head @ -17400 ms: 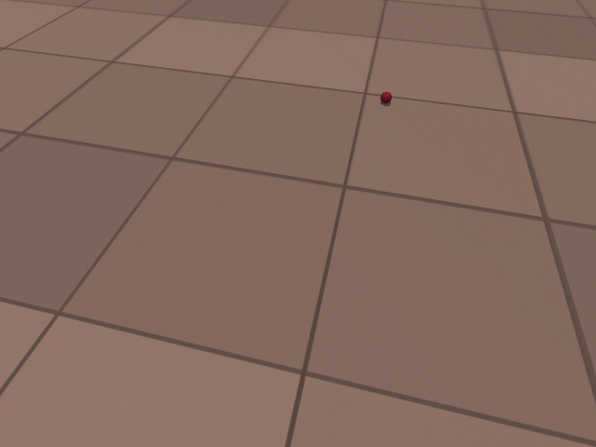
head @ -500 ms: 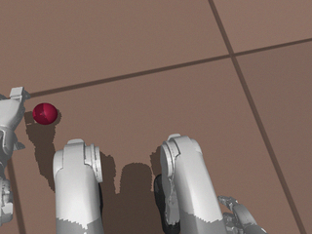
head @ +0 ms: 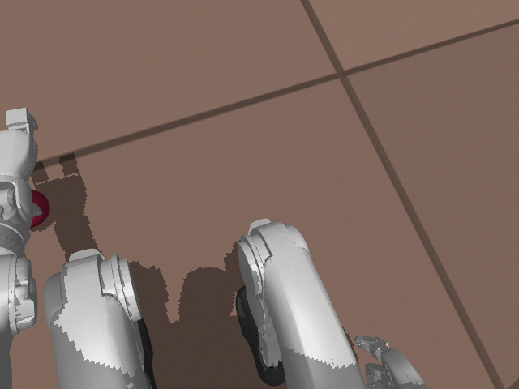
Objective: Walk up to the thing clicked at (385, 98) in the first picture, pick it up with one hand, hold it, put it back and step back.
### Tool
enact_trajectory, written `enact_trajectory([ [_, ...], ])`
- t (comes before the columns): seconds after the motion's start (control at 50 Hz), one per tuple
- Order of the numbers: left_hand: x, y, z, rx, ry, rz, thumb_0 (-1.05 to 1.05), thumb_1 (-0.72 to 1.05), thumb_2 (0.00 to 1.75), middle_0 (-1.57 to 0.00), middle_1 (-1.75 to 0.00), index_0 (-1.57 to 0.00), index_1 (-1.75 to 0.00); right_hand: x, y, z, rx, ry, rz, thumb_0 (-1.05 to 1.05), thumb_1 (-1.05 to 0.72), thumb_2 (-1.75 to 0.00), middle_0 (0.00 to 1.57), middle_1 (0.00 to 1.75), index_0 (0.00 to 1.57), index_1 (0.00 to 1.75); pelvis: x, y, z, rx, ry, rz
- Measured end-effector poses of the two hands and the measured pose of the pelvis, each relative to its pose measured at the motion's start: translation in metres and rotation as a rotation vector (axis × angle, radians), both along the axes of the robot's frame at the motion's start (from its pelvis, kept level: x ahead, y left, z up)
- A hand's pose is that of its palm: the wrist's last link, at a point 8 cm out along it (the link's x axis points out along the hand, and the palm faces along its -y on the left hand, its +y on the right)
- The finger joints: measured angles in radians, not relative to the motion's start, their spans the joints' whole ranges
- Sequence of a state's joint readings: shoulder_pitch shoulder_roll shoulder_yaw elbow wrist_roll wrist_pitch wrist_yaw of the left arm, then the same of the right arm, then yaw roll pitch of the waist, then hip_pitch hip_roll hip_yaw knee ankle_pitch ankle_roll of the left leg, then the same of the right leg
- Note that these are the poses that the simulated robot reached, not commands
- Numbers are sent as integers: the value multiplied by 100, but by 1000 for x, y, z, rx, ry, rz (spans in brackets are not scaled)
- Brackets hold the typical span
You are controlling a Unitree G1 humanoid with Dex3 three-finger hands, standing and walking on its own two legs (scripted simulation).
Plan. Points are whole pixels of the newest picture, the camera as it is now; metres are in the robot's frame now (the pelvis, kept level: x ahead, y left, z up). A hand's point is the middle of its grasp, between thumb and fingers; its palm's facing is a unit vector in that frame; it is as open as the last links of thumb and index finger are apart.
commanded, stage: approach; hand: left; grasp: from above
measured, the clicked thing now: (26, 208) +0.42 +0.31 -0.29
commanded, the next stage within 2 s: close in in 0.02 s
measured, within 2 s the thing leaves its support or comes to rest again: neither
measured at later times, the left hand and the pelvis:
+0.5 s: hand (6, 221) +0.39 +0.32 -0.22, palm faces -0.43 -0.13 -0.89, open 14.2 cm; pelvis +0.00 +0.00 -0.01, yaw +0 degrees
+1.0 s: hand (17, 211) +0.41 +0.31 -0.25, palm faces -0.45 -0.17 -0.88, open 14.2 cm; pelvis +0.00 +0.00 -0.02, yaw -3 degrees
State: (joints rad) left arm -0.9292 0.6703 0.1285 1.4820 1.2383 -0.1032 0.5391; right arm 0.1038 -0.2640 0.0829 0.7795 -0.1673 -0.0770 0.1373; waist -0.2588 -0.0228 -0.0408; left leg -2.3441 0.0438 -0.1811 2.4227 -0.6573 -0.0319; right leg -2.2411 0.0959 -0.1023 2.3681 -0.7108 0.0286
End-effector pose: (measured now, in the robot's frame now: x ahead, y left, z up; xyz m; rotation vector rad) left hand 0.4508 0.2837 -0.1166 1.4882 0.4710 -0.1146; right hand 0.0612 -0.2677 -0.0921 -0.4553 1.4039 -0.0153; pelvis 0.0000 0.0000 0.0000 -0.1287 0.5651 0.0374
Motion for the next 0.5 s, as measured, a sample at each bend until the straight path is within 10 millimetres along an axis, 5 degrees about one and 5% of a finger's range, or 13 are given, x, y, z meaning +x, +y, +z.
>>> enact_trajectory([
  [0.1, -8, 17, 6, 17, 60, 62, 0, -57, 103, -8, -101, -7, -102, -14, 5, -4, 39, 35, -42, 0, -91, -89, 20, 30, 20, 30, 1, 0, 4, 6, 0, -1],
  [0.26, -53, 48, -9, -25, 197, 43, 0, -56, 100, -8, -102, -8, -103, -8, 13, -9, 76, 73, 12, 0, -91, -89, 20, 30, 20, 30, -2, -1, 4, 6, -18, 11],
  [0.5, -55, 37, -46, -67, 69, -62, -1, -54, 100, -8, -100, -8, -100, 34, -1, 0, -41, -13, 157, 0, -90, -89, 20, 30, 20, 30, -3, 2, -13, -19, -58, 6],
])
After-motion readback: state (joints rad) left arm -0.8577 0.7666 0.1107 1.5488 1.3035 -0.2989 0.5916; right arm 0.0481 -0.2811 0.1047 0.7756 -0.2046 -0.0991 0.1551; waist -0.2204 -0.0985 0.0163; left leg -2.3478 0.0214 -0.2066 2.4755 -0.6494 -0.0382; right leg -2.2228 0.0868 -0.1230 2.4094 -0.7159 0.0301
